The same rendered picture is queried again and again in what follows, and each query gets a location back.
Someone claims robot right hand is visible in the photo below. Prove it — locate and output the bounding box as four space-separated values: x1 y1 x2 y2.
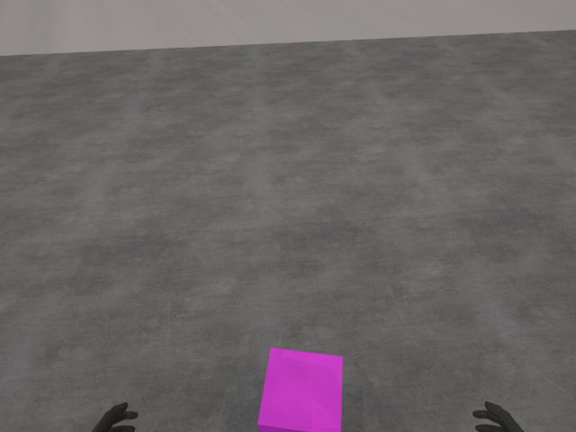
472 401 524 432

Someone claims carton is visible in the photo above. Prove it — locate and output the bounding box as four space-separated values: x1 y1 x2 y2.
257 347 343 432

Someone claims robot left hand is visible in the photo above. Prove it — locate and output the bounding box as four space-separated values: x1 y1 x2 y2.
92 402 138 432

